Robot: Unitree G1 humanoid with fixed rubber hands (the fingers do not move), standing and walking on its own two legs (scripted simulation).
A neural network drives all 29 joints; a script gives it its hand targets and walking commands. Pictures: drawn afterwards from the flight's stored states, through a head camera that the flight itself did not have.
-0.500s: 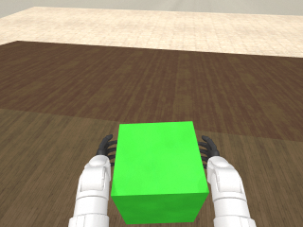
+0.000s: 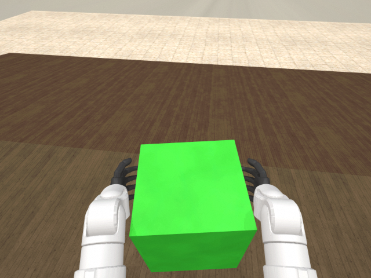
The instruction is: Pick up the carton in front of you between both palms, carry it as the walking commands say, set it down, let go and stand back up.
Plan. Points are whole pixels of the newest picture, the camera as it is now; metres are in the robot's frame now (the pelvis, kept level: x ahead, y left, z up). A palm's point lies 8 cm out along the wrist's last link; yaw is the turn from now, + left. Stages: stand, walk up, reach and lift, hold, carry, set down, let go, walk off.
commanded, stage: carry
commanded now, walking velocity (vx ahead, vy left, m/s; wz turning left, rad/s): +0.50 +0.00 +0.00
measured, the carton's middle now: (190, 209) +0.29 +0.01 +0.01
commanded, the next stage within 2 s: none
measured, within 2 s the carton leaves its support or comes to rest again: neither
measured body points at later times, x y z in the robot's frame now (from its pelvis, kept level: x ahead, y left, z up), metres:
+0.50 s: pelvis +0.25 +0.00 +0.00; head +0.26 +0.00 +0.45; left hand +0.54 +0.15 +0.08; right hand +0.53 -0.16 +0.08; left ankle +0.07 +0.09 -0.73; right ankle +0.37 -0.09 -0.72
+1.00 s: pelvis +0.59 +0.01 +0.00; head +0.58 +0.01 +0.45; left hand +0.86 +0.17 +0.09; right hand +0.87 -0.13 +0.09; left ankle +0.73 +0.12 -0.72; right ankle +0.41 -0.08 -0.73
